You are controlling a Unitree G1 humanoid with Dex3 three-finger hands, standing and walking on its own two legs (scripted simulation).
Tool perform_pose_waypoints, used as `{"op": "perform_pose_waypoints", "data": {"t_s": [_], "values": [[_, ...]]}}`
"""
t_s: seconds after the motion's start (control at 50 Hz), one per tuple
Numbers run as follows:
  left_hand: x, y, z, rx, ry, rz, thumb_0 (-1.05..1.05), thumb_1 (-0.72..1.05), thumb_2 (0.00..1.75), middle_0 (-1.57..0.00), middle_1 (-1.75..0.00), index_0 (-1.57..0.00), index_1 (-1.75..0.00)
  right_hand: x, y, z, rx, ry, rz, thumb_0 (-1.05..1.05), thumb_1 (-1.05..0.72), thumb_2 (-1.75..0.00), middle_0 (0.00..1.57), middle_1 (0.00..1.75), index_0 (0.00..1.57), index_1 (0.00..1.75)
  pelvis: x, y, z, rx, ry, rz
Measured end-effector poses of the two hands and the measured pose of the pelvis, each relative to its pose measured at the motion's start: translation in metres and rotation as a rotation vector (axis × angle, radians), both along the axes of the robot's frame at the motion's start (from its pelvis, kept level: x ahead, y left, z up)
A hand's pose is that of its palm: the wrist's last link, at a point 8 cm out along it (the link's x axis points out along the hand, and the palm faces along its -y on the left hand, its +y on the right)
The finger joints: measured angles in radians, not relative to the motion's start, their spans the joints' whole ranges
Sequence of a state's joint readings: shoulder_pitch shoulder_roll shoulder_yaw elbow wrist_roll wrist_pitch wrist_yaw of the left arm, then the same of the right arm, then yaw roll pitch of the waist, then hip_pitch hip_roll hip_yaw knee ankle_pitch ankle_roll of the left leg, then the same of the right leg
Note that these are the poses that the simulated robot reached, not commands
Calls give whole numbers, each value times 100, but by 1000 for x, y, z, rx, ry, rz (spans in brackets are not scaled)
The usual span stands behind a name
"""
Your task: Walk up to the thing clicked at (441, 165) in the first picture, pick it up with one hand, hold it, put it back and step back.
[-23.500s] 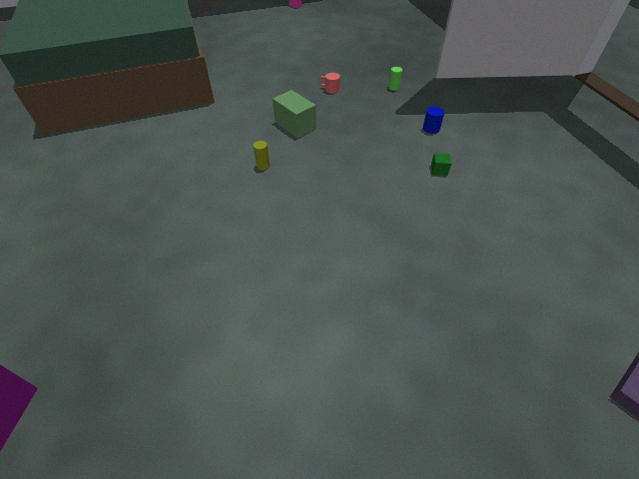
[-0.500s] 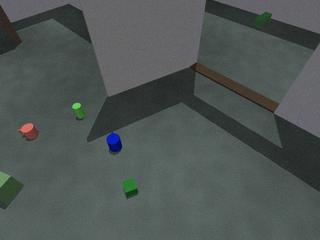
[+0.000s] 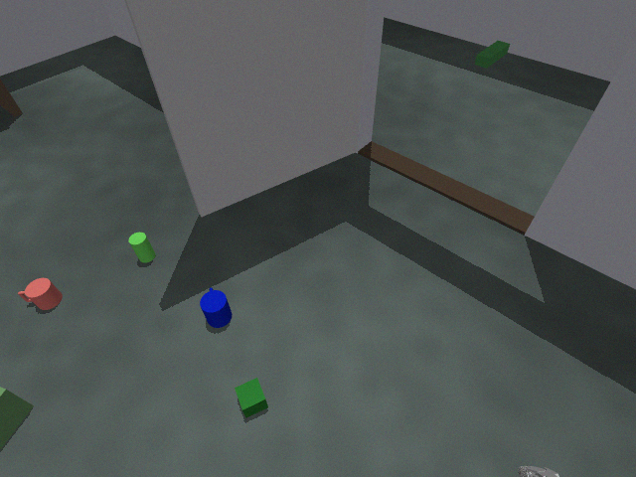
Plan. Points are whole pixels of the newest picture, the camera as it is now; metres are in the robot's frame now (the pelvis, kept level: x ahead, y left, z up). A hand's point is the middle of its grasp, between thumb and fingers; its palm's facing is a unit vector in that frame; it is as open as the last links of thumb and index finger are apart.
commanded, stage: stand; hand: left
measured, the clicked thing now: (251, 397) +0.48 +0.22 -0.74
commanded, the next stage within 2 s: walk up in 0.50 s
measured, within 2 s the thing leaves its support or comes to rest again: neither
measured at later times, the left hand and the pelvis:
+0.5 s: hand out of the picture +0.08 +0.25 -0.15, palm faces -0.02 -0.94 -0.34, open 7.4 cm; pelvis +0.00 +0.00 +0.00, yaw +0 degrees
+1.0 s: hand out of the picture +0.03 +0.28 -0.17, palm faces +0.00 -0.92 -0.40, open 7.4 cm; pelvis -0.10 +0.01 -0.03, yaw +3 degrees
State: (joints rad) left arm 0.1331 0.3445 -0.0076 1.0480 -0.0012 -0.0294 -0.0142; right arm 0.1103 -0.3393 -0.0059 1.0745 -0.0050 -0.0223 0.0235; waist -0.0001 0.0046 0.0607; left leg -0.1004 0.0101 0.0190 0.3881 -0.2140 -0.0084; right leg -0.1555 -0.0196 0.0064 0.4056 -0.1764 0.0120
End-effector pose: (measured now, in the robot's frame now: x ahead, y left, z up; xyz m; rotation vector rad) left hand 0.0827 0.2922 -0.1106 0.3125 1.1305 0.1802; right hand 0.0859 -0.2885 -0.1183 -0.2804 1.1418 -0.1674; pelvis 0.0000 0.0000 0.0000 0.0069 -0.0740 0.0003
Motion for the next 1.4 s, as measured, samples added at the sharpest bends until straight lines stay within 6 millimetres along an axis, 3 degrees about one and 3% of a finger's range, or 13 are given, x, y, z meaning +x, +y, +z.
{"op": "perform_pose_waypoints", "data": {"t_s": [0.22,0.52,0.66,0.78,0.88,1.02,1.14,1.26,1.4], "values": [[11,9,3,25,22,5,1,90,90,-20,-30,-20,-30,-16,-10,1,-24,69,-37,1,-91,-89,20,30,21,30,2,-1,3,0,8,-1],[-6,5,-3,8,76,27,1,90,90,-20,-30,-20,-30,-16,-9,1,-22,84,-29,1,-91,-89,20,30,21,30,0,-1,4,-1,23,-1],[-20,14,-10,53,95,47,1,90,90,-20,-30,-20,-30,-19,-24,-7,-44,92,-37,1,-90,-89,20,30,21,30,-25,-8,-7,14,32,-7],[-43,12,-15,91,107,34,1,90,90,-20,-30,-20,-30,-25,-44,-21,-71,72,-31,1,-90,-89,20,30,21,30,-50,-16,-22,14,25,-2],[-57,14,-14,100,91,13,1,90,90,-20,-30,-20,-30,-51,-42,-22,-84,88,-13,0,-91,-89,20,30,21,30,-74,-8,-22,22,41,4],[-65,32,-27,62,-20,9,1,90,90,-21,-30,-21,-30,-121,-23,-22,-131,186,8,0,-91,-89,20,30,21,30,-110,13,-32,16,50,43],[-96,39,-22,37,16,28,1,90,90,-20,-30,-20,-30,-175,-2,0,-123,230,-17,1,-90,-89,20,30,21,30,-132,21,-14,-30,48,37],[-134,43,-21,48,44,20,1,90,90,-20,-30,-20,-30,-182,-2,4,-134,160,-20,1,-90,-89,21,30,21,30,-157,21,-12,-36,52,11],[-172,28,-21,74,65,-11,1,90,90,-20,-30,-20,-30,-180,-14,-14,-99,29,-33,1,-90,-89,20,30,21,30,-192,11,-24,-43,35,-25]]}}
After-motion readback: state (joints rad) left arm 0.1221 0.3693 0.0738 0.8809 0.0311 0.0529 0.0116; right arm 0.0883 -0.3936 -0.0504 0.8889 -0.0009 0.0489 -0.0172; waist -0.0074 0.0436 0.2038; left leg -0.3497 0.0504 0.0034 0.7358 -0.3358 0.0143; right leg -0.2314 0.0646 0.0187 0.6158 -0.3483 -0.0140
